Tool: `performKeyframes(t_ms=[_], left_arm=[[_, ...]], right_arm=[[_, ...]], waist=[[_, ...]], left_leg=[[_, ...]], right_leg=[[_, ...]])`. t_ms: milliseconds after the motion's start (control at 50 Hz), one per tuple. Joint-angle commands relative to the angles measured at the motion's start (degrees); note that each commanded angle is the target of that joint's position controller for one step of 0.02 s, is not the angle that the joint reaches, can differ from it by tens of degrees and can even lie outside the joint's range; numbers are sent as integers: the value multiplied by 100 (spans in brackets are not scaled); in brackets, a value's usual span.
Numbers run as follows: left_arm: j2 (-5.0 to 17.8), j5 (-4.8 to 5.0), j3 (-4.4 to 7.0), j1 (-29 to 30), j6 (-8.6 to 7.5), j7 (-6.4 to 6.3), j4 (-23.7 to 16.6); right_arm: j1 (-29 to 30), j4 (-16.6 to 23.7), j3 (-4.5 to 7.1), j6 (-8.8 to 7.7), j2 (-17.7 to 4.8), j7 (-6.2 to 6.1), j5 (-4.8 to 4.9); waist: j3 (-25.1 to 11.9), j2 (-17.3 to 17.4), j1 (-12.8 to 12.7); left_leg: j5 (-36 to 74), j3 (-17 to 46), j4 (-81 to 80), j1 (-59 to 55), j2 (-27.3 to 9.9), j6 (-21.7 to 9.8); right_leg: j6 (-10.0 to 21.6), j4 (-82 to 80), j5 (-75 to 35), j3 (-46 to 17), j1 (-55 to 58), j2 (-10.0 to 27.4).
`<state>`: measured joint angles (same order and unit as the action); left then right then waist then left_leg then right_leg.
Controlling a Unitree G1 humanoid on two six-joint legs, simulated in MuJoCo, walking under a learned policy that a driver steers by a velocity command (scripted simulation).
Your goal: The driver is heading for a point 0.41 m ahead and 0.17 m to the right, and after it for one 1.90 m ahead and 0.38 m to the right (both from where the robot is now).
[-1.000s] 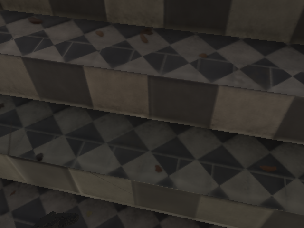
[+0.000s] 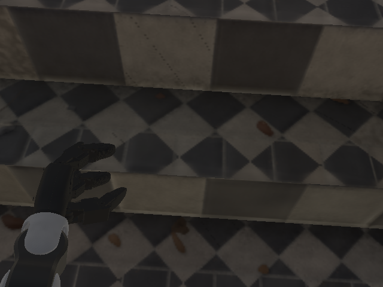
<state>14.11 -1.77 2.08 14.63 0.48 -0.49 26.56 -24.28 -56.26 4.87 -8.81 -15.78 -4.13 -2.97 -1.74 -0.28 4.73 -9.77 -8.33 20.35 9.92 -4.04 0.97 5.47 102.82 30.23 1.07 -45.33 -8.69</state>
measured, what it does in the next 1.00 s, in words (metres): climbs, turning right: right foot, then left foot 0.04 m higher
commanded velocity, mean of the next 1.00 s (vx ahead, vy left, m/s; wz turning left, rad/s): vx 0.54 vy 0.00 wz -0.97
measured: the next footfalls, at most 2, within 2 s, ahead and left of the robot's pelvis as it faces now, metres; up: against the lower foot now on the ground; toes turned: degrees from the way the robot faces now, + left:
right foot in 0.08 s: -0.14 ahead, -0.04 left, +0.00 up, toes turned -11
left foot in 0.38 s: -0.13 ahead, +0.15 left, +0.04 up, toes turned +0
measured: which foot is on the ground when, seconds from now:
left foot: down 0.00-0.02, up 0.04-0.36, down 0.38-0.56, up 0.58-0.82, down 0.84-1.00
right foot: up 0.00-0.06, down 0.08-0.32, up 0.34-0.58, down 0.60-0.86, up 0.88-1.00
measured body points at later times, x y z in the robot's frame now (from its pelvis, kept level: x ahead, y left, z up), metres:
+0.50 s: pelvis +0.06 +0.01 +0.04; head +0.18 +0.04 +0.47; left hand +0.04 +0.34 -0.08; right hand +0.38 -0.15 -0.06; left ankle -0.14 +0.14 -0.69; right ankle -0.10 -0.11 -0.34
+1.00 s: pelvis +0.13 +0.05 +0.28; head +0.15 +0.05 +0.72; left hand +0.14 +0.31 +0.16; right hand +0.35 -0.25 +0.32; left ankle +0.19 +0.17 -0.35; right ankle +0.03 -0.04 -0.37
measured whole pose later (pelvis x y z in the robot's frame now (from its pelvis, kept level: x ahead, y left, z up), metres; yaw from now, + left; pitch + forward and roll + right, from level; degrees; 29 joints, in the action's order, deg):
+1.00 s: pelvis +0.13 +0.05 +0.28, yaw -40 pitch +9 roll +1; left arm 10.8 -5.8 1.0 -45.5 -3.0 -1.4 44.9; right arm 12.8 -21.5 -2.0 5.6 -4.4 1.0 -1.7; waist -7.2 -3.5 -8.7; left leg -39.5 -3.7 75.6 41.8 -3.8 2.7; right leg 1.3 69.9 16.2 -17.1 -38.6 -13.3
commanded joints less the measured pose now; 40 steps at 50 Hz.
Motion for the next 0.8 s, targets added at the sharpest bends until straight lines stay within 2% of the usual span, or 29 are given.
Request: performKeyframes(t_ms=[20,40,60,80,100,120,140,160,180,260,300,320,340,360,380,400,440,480,520,560,580,600,620,640,660,680,700,740,800], left_arm=[[572,-154,20,-1803,89,186,86],[772,-355,129,-2647,17,203,297],[878,-105,395,-3058,-87,407,994],[806,-18,368,-2248,-16,517,1612],[1245,-141,382,-2125,-81,422,1749],[1590,-474,610,-3671,-129,128,2209],[1133,-603,551,-5849,-178,-83,2711],[890,-517,514,-6893,-217,-261,3148],[977,-499,539,-6738,-226,-347,3213],[1391,-59,715,-4281,-551,-860,2576],[1383,67,801,-1891,-731,-692,1728],[1399,44,889,-1594,-779,-574,1475],[1290,10,943,-1844,-737,-550,1388],[709,-15,855,-2507,-655,-397,1467],[880,654,849,-3694,-557,-113,1320],[710,820,768,-3618,-606,-253,1290],[426,586,510,-3663,-581,-539,1087],[690,556,452,-1850,-666,-309,664],[662,579,371,-2627,-530,-247,712],[1105,145,423,-4766,-245,-285,1144],[1211,-6,500,-5423,9,-346,1264],[1138,-92,558,-4619,35,-408,1300],[1831,-299,781,-4279,106,-428,1125],[1761,-135,836,-4868,53,-588,955],[1554,-176,762,-5089,-48,-689,1168],[157,136,-78,-8151,-116,168,2312],[-332,212,-242,-10406,-81,250,3283],[-2,59,-297,-10085,-95,316,3814],[596,-25,61,-5712,-391,167,2237]], right_arm=[[2070,1507,78,-255,-657,-11,401],[1804,1690,234,-101,-1049,-40,453],[1456,1846,361,169,-990,-42,351],[635,1941,323,173,-424,-81,-20],[500,2311,19,179,649,44,72],[1812,2945,-214,-40,458,42,406],[4144,3607,-485,-195,175,83,206],[5537,4105,-713,-231,301,78,77],[5393,4130,-716,-186,96,145,120],[5195,4333,-860,367,54,623,156],[3911,3849,-747,393,26,756,300],[2404,3130,-484,473,-357,607,398],[1317,2234,-303,719,-462,450,480],[1546,1776,-194,857,-518,351,382],[2986,1768,-56,830,-1108,243,-494],[2949,1695,-125,858,-452,287,-397],[3321,1629,-312,817,27,369,-376],[1188,1153,-131,885,-683,201,-523],[2084,1516,-84,847,-907,201,-232],[4769,2592,-3,327,-1186,330,210],[4696,2580,-56,147,-919,380,462],[4304,2518,-166,182,-316,431,524],[4336,3040,-323,234,-38,654,433],[5046,3368,-267,216,-70,559,242],[5356,3843,-432,246,389,537,180],[6349,4142,-167,661,-1067,902,-326],[7840,4429,-42,775,-1069,725,-799],[6874,5028,-709,645,665,571,-548],[5447,5326,-560,520,141,605,-189]], waist=[[-1691,813,-1338],[-1737,600,-1604],[-1046,-1594,-1797],[392,-2443,-388],[-84,-2559,453],[-856,-2188,-608],[-899,-1409,-2155],[-1258,-1453,-2884],[-1760,-1356,-2718],[-2568,-620,-1245],[-2270,-212,26],[-2311,-237,593],[-2075,1652,985],[-859,2623,97],[-1556,2626,-1338],[-1442,2422,-1185],[-462,1307,-1541],[-414,687,-272],[-1172,1025,-925],[-2582,719,-2467],[-2764,811,-2728],[-1870,-773,-2280],[-1370,-2114,-1965],[-2064,-1150,-2591],[-1463,-1158,-2552],[-313,-1233,-4004],[-960,-732,-4629],[-1365,-951,-2813],[-949,-185,-50]], left_leg=[[9486,643,1812,-799,-847,-625],[8454,792,3815,20,-490,-526],[957,189,7404,1472,827,-140],[-3072,64,10980,4301,1669,-182],[-4463,52,13941,7021,1665,-300],[-4853,413,14837,9577,1426,-463],[-4725,-346,15004,11266,1219,-508],[-4710,-594,14767,11561,964,-408],[-4738,-555,14454,11631,771,-278],[-4277,38,8610,5845,823,-79],[-1716,927,2727,1208,815,-269],[-107,2297,-58,-810,136,-594],[3070,2717,-2689,-2503,-731,-1035],[5148,1938,-2567,-3958,-1242,-1054],[8800,782,-222,-5553,-1588,-1150],[10842,563,593,-6383,-1816,-1132],[9460,-422,384,-5629,-1351,-509],[11477,-75,992,-7301,-1364,-547],[11329,-588,1112,-5659,-848,-238],[9119,-859,1261,-2123,-457,-206],[8728,-541,2318,-1773,-232,-344],[3355,-291,4735,-275,279,-318],[-219,628,8735,3060,1735,206],[-1523,1567,11145,4925,1877,415],[-2230,2098,11921,5919,1591,289],[-4072,2798,11782,9095,1942,-12],[-5031,2285,10849,10193,1940,178],[-5578,2155,11057,10026,1588,195],[-4816,1307,8076,4659,1161,-821]], right_leg=[[-152,-6839,-2001,20,2895,482],[214,-8881,-1904,-1047,4116,762],[853,-11606,-6136,-615,5381,1380],[1169,-11572,-6271,-472,5821,1814],[856,-8020,-12360,-75,7274,2119],[1160,-6662,-14293,-338,9790,2837],[867,-6610,-15682,-933,11357,2683],[607,-6568,-15765,-1000,11972,2618],[580,-6423,-15487,-1109,12380,2595],[266,-7253,-16150,-1437,8736,1675],[24,-7053,-14104,-1688,5109,1309],[-262,-5650,-12236,-2355,3947,1380],[-630,-3028,-5682,-1860,2682,449],[-663,-82,89,-1248,-447,-557],[-712,2544,1103,-187,-2578,-449],[-530,3780,1989,-177,-4331,-430],[-356,3022,2827,172,-5330,-188],[-481,2082,2883,841,-6514,-429],[-368,-432,2138,815,-3797,-163],[-341,-4849,-1060,24,2005,-51],[-231,-6442,-907,-155,3213,-198],[300,-6909,-2763,-477,3585,-148],[1835,-6005,-7795,-3857,4735,495],[2649,-6881,-8044,-5573,6119,1259],[2536,-7277,-6423,-6366,5772,1504],[1442,-5115,-8644,-5868,8019,1620],[1062,-4660,-8629,-5292,9655,1346],[829,-4986,-9014,-5087,9498,1150],[549,-6837,-6293,-3652,1963,-457]])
